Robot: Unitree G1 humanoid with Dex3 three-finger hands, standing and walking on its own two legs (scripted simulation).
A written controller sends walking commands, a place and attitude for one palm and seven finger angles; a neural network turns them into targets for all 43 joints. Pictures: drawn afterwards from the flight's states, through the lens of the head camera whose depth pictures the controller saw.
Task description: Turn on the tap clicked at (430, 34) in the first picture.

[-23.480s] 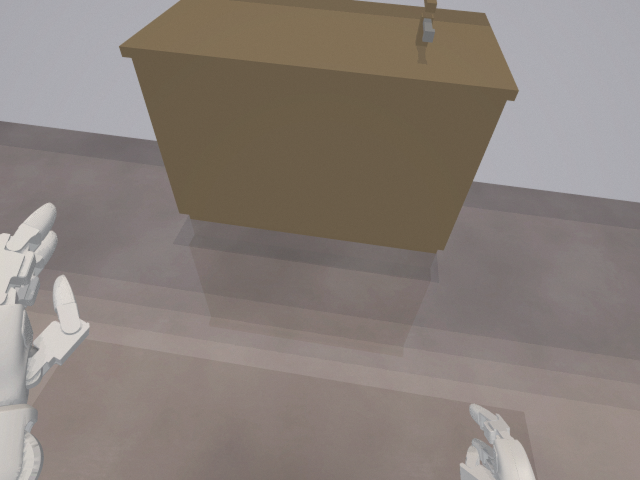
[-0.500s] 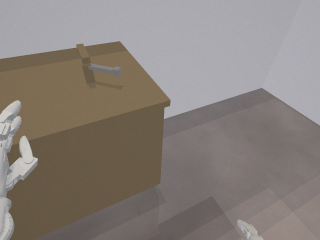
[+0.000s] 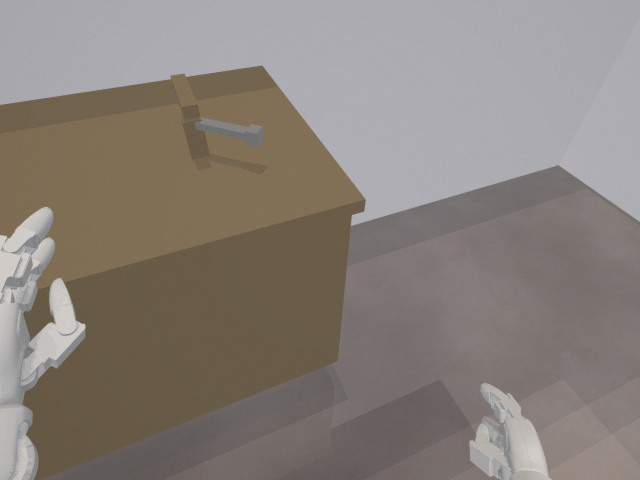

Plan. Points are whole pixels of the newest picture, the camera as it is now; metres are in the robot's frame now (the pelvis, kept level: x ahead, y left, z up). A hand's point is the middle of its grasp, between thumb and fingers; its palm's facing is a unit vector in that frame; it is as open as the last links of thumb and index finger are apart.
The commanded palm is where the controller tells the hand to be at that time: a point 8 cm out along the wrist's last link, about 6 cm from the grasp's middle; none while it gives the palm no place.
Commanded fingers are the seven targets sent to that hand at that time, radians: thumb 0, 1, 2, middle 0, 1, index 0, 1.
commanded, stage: take the last steps up to it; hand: left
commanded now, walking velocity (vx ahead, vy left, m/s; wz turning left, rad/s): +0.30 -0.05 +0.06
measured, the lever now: (254, 135) +0.67 +0.17 +0.09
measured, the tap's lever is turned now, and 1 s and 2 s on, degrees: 47 47 47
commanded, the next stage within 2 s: come to a stop and stand still in 0.84 s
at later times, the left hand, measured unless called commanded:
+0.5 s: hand (157, 251) +0.31 +0.21 +0.16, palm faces +0.36 -0.78 -0.52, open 7.4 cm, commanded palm +0.25 +0.25 +0.18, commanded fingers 0.00 0.90 0.90 -0.20 -0.30 -0.20 -0.30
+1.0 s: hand (211, 185) +0.42 +0.17 +0.17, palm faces +0.45 -0.77 -0.44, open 7.4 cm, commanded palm +0.36 +0.22 +0.18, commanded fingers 0.00 0.90 0.90 -0.20 -0.30 -0.20 -0.30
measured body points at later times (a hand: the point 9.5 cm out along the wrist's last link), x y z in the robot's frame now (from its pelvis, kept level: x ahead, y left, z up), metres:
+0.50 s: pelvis +0.10 -0.03 -0.01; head +0.11 -0.06 +0.44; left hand +0.29 +0.25 +0.19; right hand +0.22 -0.25 -0.13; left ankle +0.02 +0.11 -0.73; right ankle +0.14 -0.13 -0.74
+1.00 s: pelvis +0.22 -0.08 -0.01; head +0.23 -0.10 +0.44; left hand +0.39 +0.21 +0.19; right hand +0.43 -0.27 -0.10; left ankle +0.23 +0.07 -0.72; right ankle +0.21 -0.15 -0.74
